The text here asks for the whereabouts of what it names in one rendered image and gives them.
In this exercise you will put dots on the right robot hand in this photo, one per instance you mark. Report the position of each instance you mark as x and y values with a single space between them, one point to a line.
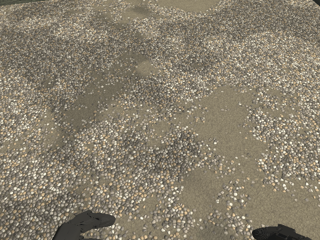
280 232

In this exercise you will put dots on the left robot hand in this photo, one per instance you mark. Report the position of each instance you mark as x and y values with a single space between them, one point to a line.
82 223

